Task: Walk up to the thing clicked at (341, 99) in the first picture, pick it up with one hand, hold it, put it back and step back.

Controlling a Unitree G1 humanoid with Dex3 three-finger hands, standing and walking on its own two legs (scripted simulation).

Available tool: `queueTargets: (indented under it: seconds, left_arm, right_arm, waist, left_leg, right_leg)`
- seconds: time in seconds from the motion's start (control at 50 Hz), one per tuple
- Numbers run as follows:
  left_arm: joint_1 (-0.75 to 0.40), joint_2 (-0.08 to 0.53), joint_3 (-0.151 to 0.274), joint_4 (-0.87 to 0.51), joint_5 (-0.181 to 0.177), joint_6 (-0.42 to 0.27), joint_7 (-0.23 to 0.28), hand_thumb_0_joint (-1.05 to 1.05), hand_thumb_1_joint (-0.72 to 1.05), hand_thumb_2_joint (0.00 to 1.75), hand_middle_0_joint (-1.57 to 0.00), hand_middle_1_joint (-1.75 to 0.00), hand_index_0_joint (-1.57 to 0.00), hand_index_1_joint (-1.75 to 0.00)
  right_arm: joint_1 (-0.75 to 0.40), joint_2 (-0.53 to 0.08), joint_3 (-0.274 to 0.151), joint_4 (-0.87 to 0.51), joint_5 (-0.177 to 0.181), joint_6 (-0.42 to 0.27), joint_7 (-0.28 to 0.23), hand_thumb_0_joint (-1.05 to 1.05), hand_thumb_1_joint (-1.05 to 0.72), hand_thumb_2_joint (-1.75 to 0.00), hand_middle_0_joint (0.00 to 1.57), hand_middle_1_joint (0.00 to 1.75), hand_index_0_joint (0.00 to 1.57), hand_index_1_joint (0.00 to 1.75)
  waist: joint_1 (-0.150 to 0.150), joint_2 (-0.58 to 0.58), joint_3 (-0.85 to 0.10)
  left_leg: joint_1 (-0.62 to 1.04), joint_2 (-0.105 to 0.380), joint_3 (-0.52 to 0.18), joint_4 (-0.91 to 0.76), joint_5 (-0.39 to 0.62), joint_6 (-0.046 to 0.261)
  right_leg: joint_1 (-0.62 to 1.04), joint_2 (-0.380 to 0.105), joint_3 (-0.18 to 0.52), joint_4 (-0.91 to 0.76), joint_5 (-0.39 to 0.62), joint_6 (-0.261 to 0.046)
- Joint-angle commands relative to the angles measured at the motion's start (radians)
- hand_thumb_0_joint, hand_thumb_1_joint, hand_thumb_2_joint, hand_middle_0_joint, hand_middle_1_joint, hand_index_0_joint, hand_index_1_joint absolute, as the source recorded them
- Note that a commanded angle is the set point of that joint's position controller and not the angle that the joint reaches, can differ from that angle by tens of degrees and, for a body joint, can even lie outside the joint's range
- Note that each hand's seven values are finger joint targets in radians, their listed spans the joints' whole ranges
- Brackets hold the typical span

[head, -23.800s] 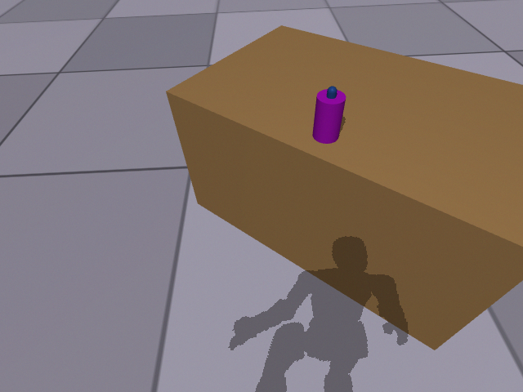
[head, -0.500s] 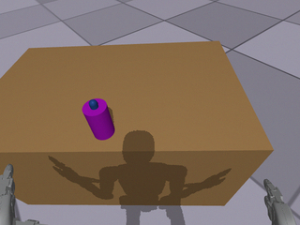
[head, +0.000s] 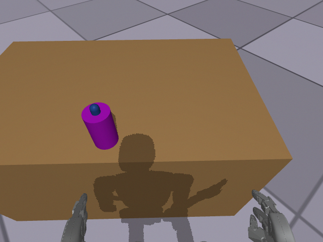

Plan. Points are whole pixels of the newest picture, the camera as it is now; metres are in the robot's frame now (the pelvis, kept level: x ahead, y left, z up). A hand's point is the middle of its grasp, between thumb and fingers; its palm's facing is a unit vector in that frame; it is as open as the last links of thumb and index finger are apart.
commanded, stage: home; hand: left
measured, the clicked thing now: (100, 124) +0.45 +0.21 +0.02
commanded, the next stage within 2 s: none
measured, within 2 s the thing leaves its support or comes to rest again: neither
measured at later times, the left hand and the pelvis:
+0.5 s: hand (101, 233) +0.17 +0.17 -0.05, palm faces +0.10 -0.97 -0.21, open 17.5 cm; pelvis +0.00 -0.01 +0.00, yaw +0 degrees
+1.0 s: hand (102, 231) +0.18 +0.17 -0.05, palm faces +0.11 -0.97 -0.22, open 17.5 cm; pelvis +0.01 -0.01 -0.01, yaw +0 degrees
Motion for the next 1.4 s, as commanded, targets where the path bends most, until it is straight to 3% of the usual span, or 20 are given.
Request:
queueTargets:
  seconds: [0.0,0.08,0.12,0.18,0.22,0.28,0.44,0.54,0.64,0.68,0.78,0.88,0.9,0.98,1.0,1.1,1.2,1.22,1.3,1.38]
  left_arm:
    - [0.007,0.094,0.051,-0.205,-0.001,-0.041,0.018,0.0,-0.6,0.03,-0.04,-0.04,-0.04,-0.04]
    - [0.012,0.089,0.046,-0.201,0.0,-0.033,0.012,0.0,-0.59,0.04,-0.05,-0.05,-0.05,-0.05]
    - [0.005,0.086,0.044,-0.199,0.003,-0.029,0.012,0.0,-0.58,0.04,-0.05,-0.05,-0.05,-0.05]
    - [-0.02,0.094,0.048,-0.212,0.004,-0.026,0.014,0.0,-0.58,0.04,-0.05,-0.05,-0.05,-0.05]
    - [-0.001,0.106,0.063,-0.208,0.005,-0.023,0.014,0.0,-0.56,0.05,-0.05,-0.05,-0.05,-0.05]
    - [-0.013,0.115,0.067,-0.238,0.002,-0.019,0.016,0.0,-0.56,0.05,-0.05,-0.05,-0.05,-0.05]
    - [0.018,0.099,0.051,-0.245,0.002,-0.003,0.018,0.0,-0.56,0.05,-0.05,-0.05,-0.05,-0.05]
    - [0.003,0.109,0.059,-0.245,0.0,-0.001,0.019,0.0,-0.55,0.05,-0.05,-0.05,-0.05,-0.05]
    - [0.022,0.1,0.054,-0.262,0.003,0.005,0.017,0.0,-0.55,0.05,-0.05,-0.05,-0.05,-0.05]
    - [0.004,0.108,0.057,-0.261,0.001,0.006,0.02,0.0,-0.57,0.05,-0.05,-0.05,-0.05,-0.05]
    - [0.018,0.098,0.048,-0.267,0.005,0.01,0.02,0.0,-0.57,0.05,-0.05,-0.05,-0.05,-0.05]
    - [0.02,0.105,0.061,-0.254,0.001,0.015,0.021,0.0,-0.56,0.05,-0.05,-0.05,-0.05,-0.05]
    - [0.013,0.102,0.056,-0.263,0.002,0.014,0.019,0.0,-0.56,0.05,-0.05,-0.05,-0.05,-0.05]
    - [0.033,0.1,0.053,-0.256,0.004,0.015,0.018,0.0,-0.57,0.04,-0.05,-0.05,-0.05,-0.05]
    - [0.024,0.098,0.052,-0.251,0.004,0.015,0.017,0.0,-0.56,0.05,-0.05,-0.05,-0.05,-0.05]
    - [0.028,0.1,0.055,-0.262,0.003,0.015,0.019,0.0,-0.58,0.04,-0.05,-0.05,-0.05,-0.05]
    - [0.022,0.105,0.059,-0.268,0.006,0.018,0.018,0.0,-0.58,0.04,-0.05,-0.05,-0.05,-0.05]
    - [0.017,0.097,0.045,-0.264,0.006,0.021,0.017,0.0,-0.58,0.04,-0.05,-0.05,-0.05,-0.05]
    - [0.012,0.104,0.056,-0.257,0.003,0.019,0.018,0.0,-0.58,0.04,-0.05,-0.05,-0.05,-0.05]
    - [0.035,0.111,0.065,-0.267,0.004,0.02,0.019,0.0,-0.57,0.04,-0.05,-0.05,-0.05,-0.05]
  right_arm:
    - [-0.023,-0.109,-0.07,-0.206,-0.003,-0.048,-0.011,0.0,-0.9,-0.9,0.2,0.3,0.2,0.3]
    - [-0.015,-0.114,-0.071,-0.24,0.001,-0.047,-0.011,0.0,-0.9,-0.9,0.2,0.3,0.2,0.3]
    - [-0.006,-0.106,-0.061,-0.227,0.0,-0.043,-0.01,0.0,-0.9,-0.9,0.2,0.3,0.2,0.3]
    - [-0.025,-0.112,-0.066,-0.251,0.003,-0.041,-0.011,0.0,-0.9,-0.9,0.2,0.3,0.2,0.3]
    - [0.024,-0.109,-0.066,-0.23,0.001,-0.035,-0.014,0.0,-0.9,-0.9,0.2,0.3,0.2,0.3]
    - [0.008,-0.103,-0.052,-0.243,0.002,-0.037,-0.018,0.0,-0.9,-0.9,0.2,0.3,0.2,0.3]
    - [-0.002,-0.102,-0.055,-0.25,0.001,-0.038,-0.021,0.0,-0.9,-0.9,0.2,0.3,0.2,0.3]
    - [-0.003,-0.104,-0.053,-0.249,0.003,-0.037,-0.022,0.0,-0.9,-0.9,0.2,0.3,0.2,0.3]
    - [0.016,-0.111,-0.06,-0.27,0.0,-0.039,-0.025,0.0,-0.9,-0.9,0.2,0.3,0.2,0.3]
    - [0.005,-0.103,-0.052,-0.26,0.002,-0.036,-0.024,0.0,-0.9,-0.9,0.2,0.3,0.2,0.3]
    - [0.015,-0.109,-0.062,-0.267,0.001,-0.038,-0.023,0.0,-0.9,-0.9,0.2,0.3,0.2,0.3]
    - [0.012,-0.104,-0.056,-0.254,0.001,-0.038,-0.022,0.0,-0.9,-0.9,0.2,0.3,0.2,0.3]
    - [0.007,-0.11,-0.063,-0.267,0.001,-0.038,-0.023,0.0,-0.9,-0.9,0.2,0.3,0.2,0.3]
    - [0.006,-0.1,-0.053,-0.264,0.001,-0.036,-0.021,0.0,-0.9,-0.9,0.2,0.3,0.2,0.3]
    - [0.017,-0.109,-0.066,-0.263,0.001,-0.037,-0.023,0.0,-0.9,-0.9,0.2,0.3,0.2,0.3]
    - [0.009,-0.096,-0.049,-0.268,-0.001,-0.037,-0.023,0.0,-0.9,-0.9,0.2,0.3,0.2,0.3]
    - [0.02,-0.109,-0.062,-0.264,-0.004,-0.038,-0.027,0.0,-0.9,-0.9,0.2,0.3,0.2,0.3]
    - [0.012,-0.107,-0.058,-0.262,-0.002,-0.041,-0.026,0.0,-0.9,-0.9,0.2,0.3,0.2,0.3]
    - [0.003,-0.111,-0.066,-0.265,0.0,-0.039,-0.028,0.0,-0.9,-0.9,0.2,0.3,0.2,0.3]
    - [0.009,-0.109,-0.063,-0.275,-0.001,-0.042,-0.028,0.0,-0.9,-0.9,0.2,0.3,0.2,0.3]
  waist:
    - [0.012,0.057,-0.081]
    - [0.0,-0.016,-0.099]
    - [0.005,0.0,-0.093]
    - [0.006,-0.004,-0.077]
    - [0.0,0.009,-0.105]
    - [0.003,0.013,-0.1]
    - [0.014,0.049,-0.115]
    - [0.007,0.007,-0.076]
    - [0.004,0.011,-0.139]
    - [0.008,0.025,-0.106]
    - [0.003,0.036,-0.13]
    - [0.012,0.03,-0.096]
    - [0.002,0.024,-0.104]
    - [0.015,0.039,-0.106]
    - [0.002,0.028,-0.105]
    - [0.011,0.027,-0.111]
    - [0.006,0.027,-0.136]
    - [0.002,0.029,-0.102]
    - [0.001,0.016,-0.079]
    - [0.011,0.026,-0.118]
  left_leg:
    - [0.084,-0.014,0.041,-0.173,0.188,0.016]
    - [0.087,-0.016,0.052,-0.147,0.21,0.025]
    - [0.081,-0.017,0.052,-0.146,0.219,0.024]
    - [0.068,-0.014,0.047,-0.161,0.155,0.023]
    - [0.075,-0.02,0.057,-0.142,0.184,0.024]
    - [0.073,-0.021,0.061,-0.136,0.183,0.026]
    - [0.071,-0.021,0.055,-0.138,0.21,0.021]
    - [0.039,-0.022,0.059,-0.137,0.137,0.027]
    - [0.071,-0.02,0.051,-0.122,0.231,0.026]
    - [0.057,-0.021,0.05,-0.127,0.214,0.024]
    - [0.082,-0.016,0.045,-0.129,0.252,0.019]
    - [0.055,-0.018,0.045,-0.133,0.202,0.021]
    - [0.065,-0.018,0.048,-0.132,0.198,0.023]
    - [0.065,-0.02,0.051,-0.13,0.225,0.02]
    - [0.066,-0.017,0.05,-0.129,0.222,0.021]
    - [0.056,-0.023,0.056,-0.118,0.214,0.024]
    - [0.076,-0.021,0.051,-0.114,0.253,0.023]
    - [0.068,-0.019,0.05,-0.126,0.225,0.022]
    - [0.047,-0.02,0.051,-0.131,0.163,0.025]
    - [0.055,-0.022,0.05,-0.13,0.179,0.024]
  right_leg:
    - [0.044,0.028,-0.062,-0.143,0.181,-0.04]
    - [0.047,0.028,-0.057,-0.15,0.214,-0.031]
    - [0.044,0.027,-0.058,-0.137,0.222,-0.033]
    - [0.024,0.027,-0.06,-0.141,0.153,-0.035]
    - [0.031,0.024,-0.051,-0.142,0.191,-0.034]
    - [0.037,0.021,-0.046,-0.146,0.195,-0.032]
    - [0.035,0.025,-0.054,-0.125,0.212,-0.038]
    - [0.023,0.02,-0.048,-0.151,0.145,-0.035]
    - [0.043,0.026,-0.053,-0.117,0.24,-0.035]
    - [0.036,0.024,-0.055,-0.122,0.219,-0.035]
    - [0.04,0.029,-0.06,-0.105,0.249,-0.039]
    - [0.03,0.026,-0.059,-0.122,0.201,-0.038]
    - [0.024,0.026,-0.056,-0.125,0.201,-0.035]
    - [0.027,0.026,-0.058,-0.116,0.224,-0.038]
    - [0.026,0.027,-0.058,-0.115,0.223,-0.037]
    - [0.039,0.021,-0.051,-0.124,0.226,-0.034]
    - [0.041,0.024,-0.054,-0.112,0.263,-0.034]
    - [0.022,0.026,-0.057,-0.114,0.232,-0.035]
    - [0.011,0.023,-0.055,-0.133,0.17,-0.034]
    - [0.031,0.023,-0.056,-0.128,0.184,-0.036]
